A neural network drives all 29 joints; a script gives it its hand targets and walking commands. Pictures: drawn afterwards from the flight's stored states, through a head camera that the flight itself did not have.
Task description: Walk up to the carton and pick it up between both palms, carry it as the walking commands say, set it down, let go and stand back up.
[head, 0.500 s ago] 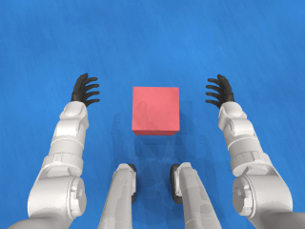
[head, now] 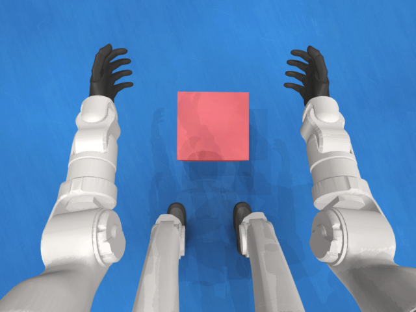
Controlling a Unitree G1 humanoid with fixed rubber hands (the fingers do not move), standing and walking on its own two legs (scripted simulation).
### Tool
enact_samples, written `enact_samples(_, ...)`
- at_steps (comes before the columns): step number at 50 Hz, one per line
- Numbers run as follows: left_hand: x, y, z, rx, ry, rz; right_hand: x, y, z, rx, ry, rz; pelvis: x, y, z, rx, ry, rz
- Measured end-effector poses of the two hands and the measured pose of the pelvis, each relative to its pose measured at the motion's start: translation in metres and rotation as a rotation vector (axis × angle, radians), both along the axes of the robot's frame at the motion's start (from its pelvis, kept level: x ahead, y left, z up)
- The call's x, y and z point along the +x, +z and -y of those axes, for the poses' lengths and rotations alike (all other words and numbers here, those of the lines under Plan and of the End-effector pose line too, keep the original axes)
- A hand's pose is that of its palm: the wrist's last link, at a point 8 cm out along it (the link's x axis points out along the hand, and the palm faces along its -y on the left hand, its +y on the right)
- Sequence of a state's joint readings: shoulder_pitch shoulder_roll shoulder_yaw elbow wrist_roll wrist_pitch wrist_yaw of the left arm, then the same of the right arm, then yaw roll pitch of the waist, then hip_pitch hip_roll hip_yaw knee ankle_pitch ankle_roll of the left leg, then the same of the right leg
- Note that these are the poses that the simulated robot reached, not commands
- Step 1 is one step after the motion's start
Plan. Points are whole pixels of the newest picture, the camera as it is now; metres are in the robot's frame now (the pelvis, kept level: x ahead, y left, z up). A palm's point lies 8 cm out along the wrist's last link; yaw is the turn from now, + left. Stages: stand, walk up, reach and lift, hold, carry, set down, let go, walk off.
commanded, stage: reach and lift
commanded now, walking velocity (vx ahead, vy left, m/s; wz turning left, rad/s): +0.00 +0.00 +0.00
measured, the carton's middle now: (211, 131) +0.46 -0.01 -0.52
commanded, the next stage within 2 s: none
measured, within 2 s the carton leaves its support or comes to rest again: neither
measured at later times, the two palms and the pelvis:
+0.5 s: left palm (129, 112) +0.48 +0.19 -0.27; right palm (285, 112) +0.47 -0.18 -0.27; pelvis -0.03 +0.00 -0.14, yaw +0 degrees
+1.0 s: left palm (146, 123) +0.47 +0.19 -0.41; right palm (267, 124) +0.47 -0.17 -0.41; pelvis -0.05 +0.00 -0.24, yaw -1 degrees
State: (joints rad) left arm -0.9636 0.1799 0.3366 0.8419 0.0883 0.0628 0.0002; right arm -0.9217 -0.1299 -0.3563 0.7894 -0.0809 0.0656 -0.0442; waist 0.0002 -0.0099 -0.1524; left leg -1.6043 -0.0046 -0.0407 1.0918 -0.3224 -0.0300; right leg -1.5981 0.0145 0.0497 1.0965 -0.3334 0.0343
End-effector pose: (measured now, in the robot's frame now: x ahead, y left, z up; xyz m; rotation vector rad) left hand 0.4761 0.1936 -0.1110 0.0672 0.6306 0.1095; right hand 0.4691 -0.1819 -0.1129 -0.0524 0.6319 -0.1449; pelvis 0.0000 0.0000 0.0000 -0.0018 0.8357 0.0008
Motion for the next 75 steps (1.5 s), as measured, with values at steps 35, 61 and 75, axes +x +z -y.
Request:
enact_samples(35, 0.0, -0.216, 0.0, -0.012, 0.032, -0.034, 0.001, -0.213, -0.007, 0.007, -0.016, -0.038, -0.043, -0.188, -0.002, -0.01, 0.001, -0.006)
enact_samples(61, -0.004, -0.346, 0.009, -0.01, 0.017, -0.097, -0.006, -0.343, -0.01, 0.02, -0.004, -0.097, -0.052, -0.27, -0.003, -0.014, -0.003, 0.135)
enact_samples(75, -0.002, -0.337, 0.007, -0.015, 0.029, -0.087, -0.004, -0.335, -0.011, 0.018, 0.001, -0.093, -0.053, -0.272, 0.0, -0.007, -0.004, 0.134)
